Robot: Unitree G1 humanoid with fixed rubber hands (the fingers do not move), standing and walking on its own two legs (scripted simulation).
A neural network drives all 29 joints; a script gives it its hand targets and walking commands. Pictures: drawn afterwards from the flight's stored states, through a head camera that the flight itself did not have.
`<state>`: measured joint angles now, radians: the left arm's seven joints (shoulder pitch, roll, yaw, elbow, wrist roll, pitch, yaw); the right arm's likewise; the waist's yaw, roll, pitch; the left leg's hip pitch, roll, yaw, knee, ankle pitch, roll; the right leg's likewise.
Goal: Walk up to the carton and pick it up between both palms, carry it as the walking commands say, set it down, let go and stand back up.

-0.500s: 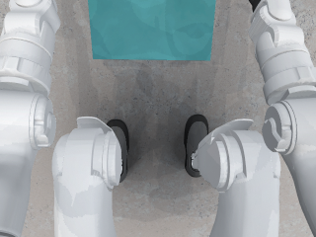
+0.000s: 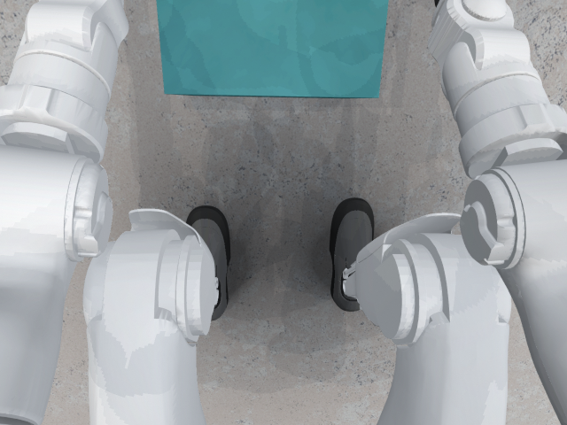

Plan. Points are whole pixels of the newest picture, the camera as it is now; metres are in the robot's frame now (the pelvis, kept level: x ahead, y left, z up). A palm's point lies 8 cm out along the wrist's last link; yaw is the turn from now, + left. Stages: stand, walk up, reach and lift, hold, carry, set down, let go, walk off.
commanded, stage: reach and lift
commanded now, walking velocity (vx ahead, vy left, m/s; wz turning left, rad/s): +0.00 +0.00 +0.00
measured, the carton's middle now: out of the picture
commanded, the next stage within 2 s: none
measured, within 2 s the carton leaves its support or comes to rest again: leaves its support in 0.90 s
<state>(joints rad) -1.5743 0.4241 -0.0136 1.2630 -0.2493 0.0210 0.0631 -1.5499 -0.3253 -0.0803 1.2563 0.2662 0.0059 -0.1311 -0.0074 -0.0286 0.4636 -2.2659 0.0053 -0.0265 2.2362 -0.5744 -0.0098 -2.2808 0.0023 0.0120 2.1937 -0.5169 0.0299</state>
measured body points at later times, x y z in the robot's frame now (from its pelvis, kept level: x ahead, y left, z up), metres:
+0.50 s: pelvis +0.00 +0.00 +0.00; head +0.38 +0.02 +0.23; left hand +0.57 +0.18 -0.20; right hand +0.56 -0.14 -0.20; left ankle +0.11 +0.12 -0.33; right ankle +0.13 -0.13 -0.33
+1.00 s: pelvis +0.01 +0.00 -0.01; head +0.37 +0.02 +0.25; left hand +0.56 +0.17 -0.18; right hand +0.56 -0.15 -0.18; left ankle +0.11 +0.12 -0.33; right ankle +0.13 -0.13 -0.33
